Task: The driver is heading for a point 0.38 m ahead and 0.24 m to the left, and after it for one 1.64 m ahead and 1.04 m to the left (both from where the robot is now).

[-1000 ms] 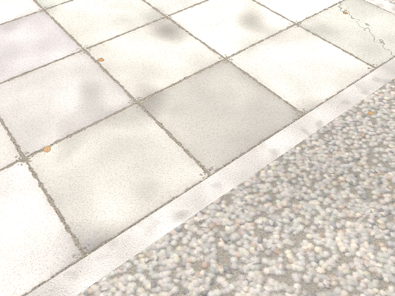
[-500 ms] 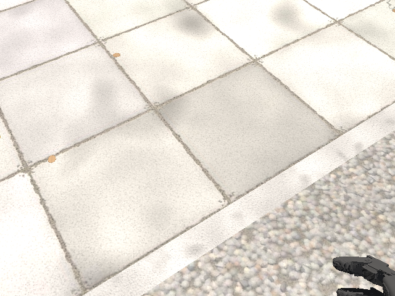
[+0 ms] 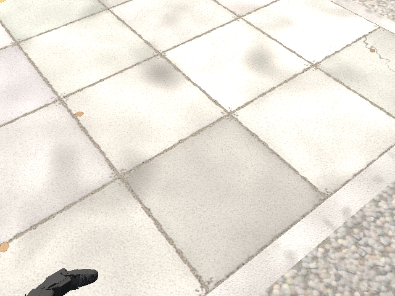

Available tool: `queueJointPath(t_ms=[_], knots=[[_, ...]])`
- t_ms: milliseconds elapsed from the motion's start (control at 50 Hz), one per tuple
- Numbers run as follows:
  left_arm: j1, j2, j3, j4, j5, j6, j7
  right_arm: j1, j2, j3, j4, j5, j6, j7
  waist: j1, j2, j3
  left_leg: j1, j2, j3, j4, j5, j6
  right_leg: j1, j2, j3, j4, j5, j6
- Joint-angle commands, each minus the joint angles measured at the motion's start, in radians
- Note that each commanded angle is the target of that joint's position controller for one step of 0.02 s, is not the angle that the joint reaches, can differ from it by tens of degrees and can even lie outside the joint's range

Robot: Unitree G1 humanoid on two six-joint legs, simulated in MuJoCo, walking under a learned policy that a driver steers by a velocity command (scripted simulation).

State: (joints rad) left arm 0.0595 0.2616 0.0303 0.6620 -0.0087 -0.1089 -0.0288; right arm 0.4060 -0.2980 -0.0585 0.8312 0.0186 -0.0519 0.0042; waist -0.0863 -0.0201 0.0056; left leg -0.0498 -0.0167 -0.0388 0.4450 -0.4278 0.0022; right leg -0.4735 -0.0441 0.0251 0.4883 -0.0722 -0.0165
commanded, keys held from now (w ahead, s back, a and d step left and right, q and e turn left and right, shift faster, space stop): w+q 1.00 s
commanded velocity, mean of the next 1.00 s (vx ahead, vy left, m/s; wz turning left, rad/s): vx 0.50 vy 0.00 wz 0.54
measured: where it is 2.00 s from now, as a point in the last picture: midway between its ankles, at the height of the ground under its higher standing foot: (47, 194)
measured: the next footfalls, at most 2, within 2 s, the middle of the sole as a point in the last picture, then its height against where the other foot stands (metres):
left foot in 0.52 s outside the picture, level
right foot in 1.00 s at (155, 225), level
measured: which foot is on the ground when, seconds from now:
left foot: down 0.00-0.00, up 0.02-0.50, down 0.52-1.00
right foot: down 0.00-0.52, up 0.54-0.98, down 1.00-1.00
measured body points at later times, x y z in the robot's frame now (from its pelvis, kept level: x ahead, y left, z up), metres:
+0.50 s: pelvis +0.25 +0.04 -0.01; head +0.28 +0.06 +0.44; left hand +0.19 +0.33 -0.13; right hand +0.54 -0.13 -0.08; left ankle +0.36 +0.16 -0.72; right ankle +0.12 -0.13 -0.72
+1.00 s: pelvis +0.53 +0.13 +0.00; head +0.54 +0.16 +0.45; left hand +0.61 +0.47 -0.06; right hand +0.71 -0.10 -0.10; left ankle +0.36 +0.16 -0.73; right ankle +0.71 +0.11 -0.73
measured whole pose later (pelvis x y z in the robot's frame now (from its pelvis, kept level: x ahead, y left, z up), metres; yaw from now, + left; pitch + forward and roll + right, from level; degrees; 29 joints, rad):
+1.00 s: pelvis +0.53 +0.13 +0.00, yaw +35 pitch +2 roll +0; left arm 0.01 0.28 0.04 0.67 0.00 -0.12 -0.03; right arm 0.40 -0.29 -0.08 0.73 0.03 -0.03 -0.02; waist -0.09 -0.04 0.00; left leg -0.06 -0.11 -0.23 0.48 -0.44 0.06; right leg -0.47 0.01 0.06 0.45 -0.02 0.00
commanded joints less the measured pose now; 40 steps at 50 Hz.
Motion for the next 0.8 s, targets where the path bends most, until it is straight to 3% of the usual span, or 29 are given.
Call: queueJointPath(t_ms=[20, 40, 60, 80, 100, 140, 220, 300, 360, 420, 460, 480, 500, 520, 540, 560, 580, 600, 620, 660, 720, 800], knots=[[0.381, 0.324, 0.109, 0.022, 0.030, -0.003, 0.019, 0.074, 0.033, 0.024, -0.110, -0.007, -0.026, -0.001, 0.155, -0.269, -0.350, -0.593, -0.024, 0.011, 0.676, -0.096, 0.024, 0.841, -0.390, 0.550, -0.062, -0.167, -0.229], [0.405, 0.240, 0.091, 0.024, 0.024, 0.000, 0.015, 0.049, -0.053, 0.006, -0.098, 0.024, -0.035, -0.002, 0.193, -0.246, -0.361, -0.717, 0.001, -0.095, 0.831, -0.143, 0.020, 0.825, -0.393, 0.708, -0.171, -0.353, -0.247], [0.350, 0.180, 0.072, 0.021, 0.017, 0.000, 0.018, -0.046, -0.129, -0.017, -0.118, 0.035, -0.034, -0.004, 0.201, -0.157, -0.223, -0.771, 0.044, -0.097, 0.880, -0.058, 0.026, 0.725, -0.359, 0.551, -0.181, -0.360, -0.202], [0.284, 0.146, 0.059, 0.017, 0.018, 0.001, 0.019, -0.102, -0.126, -0.019, -0.132, 0.024, -0.030, -0.007, 0.179, -0.099, -0.152, -0.751, 0.084, -0.075, 0.862, 0.026, 0.024, 0.608, -0.319, 0.423, -0.191, -0.260, -0.176], [0.230, 0.113, 0.048, 0.021, 0.017, 0.001, 0.017, -0.125, -0.116, -0.023, -0.139, 0.011, -0.022, -0.006, 0.152, -0.089, -0.088, -0.723, 0.109, -0.076, 0.813, 0.084, 0.019, 0.504, -0.278, 0.325, -0.221, -0.174, -0.166], [0.180, 0.094, 0.046, 0.030, 0.022, -0.008, 0.019, -0.106, -0.085, -0.027, -0.142, 0.015, 0.002, 0.001, 0.105, -0.117, -0.040, -0.633, 0.139, -0.073, 0.757, 0.145, 0.011, 0.386, -0.236, 0.194, -0.283, -0.080, -0.153], [0.179, 0.129, 0.064, 0.063, 0.020, -0.020, 0.027, -0.153, -0.039, -0.022, -0.174, 0.006, 0.030, 0.004, 0.089, -0.056, 0.013, -0.669, 0.146, -0.068, 0.649, 0.233, -0.009, 0.353, -0.244, 0.041, -0.336, 0.082, -0.173], [0.189, 0.161, 0.075, 0.086, 0.019, -0.007, 0.039, -0.252, -0.019, -0.013, -0.205, 0.004, 0.024, 0.025, 0.119, -0.042, 0.042, -0.651, 0.138, -0.023, 0.421, 0.414, -0.004, 0.381, -0.221, -0.097, -0.346, 0.109, -0.151], [0.224, 0.188, 0.085, 0.106, 0.008, 0.006, 0.043, -0.350, -0.012, -0.007, -0.242, 0.004, 0.021, 0.043, 0.153, -0.028, 0.075, -0.635, 0.126, 0.031, 0.300, 0.440, 0.016, 0.427, -0.235, -0.155, -0.341, 0.107, -0.136], [0.243, 0.212, 0.096, 0.125, -0.011, 0.024, 0.041, -0.398, -0.030, -0.013, -0.276, 0.005, 0.023, 0.056, 0.155, -0.032, 0.093, -0.629, 0.109, 0.069, 0.231, 0.358, 0.055, 0.514, -0.260, -0.190, -0.292, 0.188, -0.116], [0.231, 0.244, 0.105, 0.126, -0.022, 0.036, 0.043, -0.363, -0.060, -0.029, -0.284, 0.001, 0.028, 0.058, 0.115, -0.060, 0.048, -0.528, 0.052, 0.124, 0.215, 0.257, 0.096, 0.549, -0.260, -0.222, -0.173, 0.498, -0.098], [0.222, 0.257, 0.109, 0.124, -0.028, 0.044, 0.045, -0.283, -0.088, -0.046, -0.269, 0.001, 0.032, 0.055, 0.064, -0.070, -0.006, -0.416, 0.007, 0.155, 0.205, 0.219, 0.121, 0.549, -0.248, -0.241, -0.046, 0.655, -0.086], [0.206, 0.250, 0.105, 0.120, -0.034, 0.050, 0.045, -0.126, -0.133, -0.075, -0.228, 0.004, 0.035, 0.047, -0.026, -0.051, -0.086, -0.198, -0.047, 0.174, 0.141, 0.271, 0.156, 0.485, -0.211, -0.273, 0.160, 0.699, -0.058], [0.221, 0.208, 0.088, 0.106, -0.011, 0.045, 0.049, 0.044, -0.213, -0.111, -0.183, 0.007, 0.046, 0.027, -0.095, 0.033, -0.174, 0.113, 0.009, 0.032, 0.126, 0.302, 0.204, 0.246, -0.170, -0.274, 0.461, 0.437, -0.009], [0.316, 0.049, 0.038, 0.044, 0.035, 0.021, 0.038, -0.005, -0.337, -0.122, -0.193, 0.013, 0.035, 0.018, 0.050, 0.326, -0.239, 0.408, 0.272, -0.544, 0.024, 0.157, 0.386, -0.208, 0.033, -0.181, 0.826, -0.502, 0.056], [0.220, 0.125, 0.043, 0.029, -0.004, -0.018, 0.026, 0.026, -0.261, -0.097, -0.232, 0.006, 0.016, 0.027, -0.028, 0.204, -0.389, 0.454, 0.350, -0.816, -0.153, -0.030, 0.433, -0.312, 0.058, 0.061, 0.934, -0.535, 0.043], [0.114, 0.181, 0.057, 0.001, -0.042, -0.034, 0.021, -0.005, -0.198, -0.078, -0.214, -0.002, -0.001, 0.033, -0.039, 0.132, -0.236, 0.363, 0.331, -0.685, -0.181, 0.033, 0.374, -0.393, 0.015, 0.063, 0.919, -0.429, 0.021], [0.105, 0.166, 0.051, -0.001, -0.029, -0.043, 0.028, -0.061, -0.169, -0.068, -0.215, 0.002, -0.009, 0.032, 0.006, 0.070, -0.150, 0.218, 0.290, -0.561, -0.170, 0.132, 0.338, -0.361, -0.029, 0.061, 0.833, -0.337, 0.006], [0.114, 0.167, 0.054, 0.015, 0.002, -0.042, 0.036, -0.133, -0.133, -0.056, -0.226, 0.000, -0.009, 0.030, 0.051, 0.038, -0.096, 0.077, 0.247, -0.453, -0.166, 0.251, 0.307, -0.287, -0.062, 0.062, 0.747, -0.282, 0.011], [0.148, 0.172, 0.063, 0.021, 0.017, -0.020, 0.034, -0.187, -0.110, -0.046, -0.249, -0.016, -0.011, 0.021, 0.102, 0.065, -0.074, -0.068, 0.200, -0.367, -0.202, 0.388, 0.297, -0.171, -0.084, 0.067, 0.661, -0.223, 0.026], [0.112, 0.128, 0.052, 0.010, 0.029, 0.004, 0.036, -0.154, -0.135, -0.053, -0.228, -0.009, -0.018, 0.003, 0.103, 0.047, -0.045, -0.155, 0.168, -0.277, -0.221, 0.522, 0.300, -0.159, -0.064, 0.037, 0.527, -0.145, 0.067], [-0.044, 0.086, 0.032, -0.027, 0.023, 0.002, 0.026, -0.093, -0.148, -0.057, -0.197, 0.002, -0.008, -0.017, 0.045, 0.084, -0.008, -0.191, 0.105, -0.214, -0.206, 0.446, 0.239, -0.121, -0.007, 0.028, 0.217, 0.110, 0.086]])
Keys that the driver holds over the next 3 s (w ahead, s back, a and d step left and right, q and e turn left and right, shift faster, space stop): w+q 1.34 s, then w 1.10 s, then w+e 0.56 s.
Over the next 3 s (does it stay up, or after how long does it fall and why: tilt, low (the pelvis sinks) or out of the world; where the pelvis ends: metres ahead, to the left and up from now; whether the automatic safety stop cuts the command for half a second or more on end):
stays up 1.22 0.98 0.01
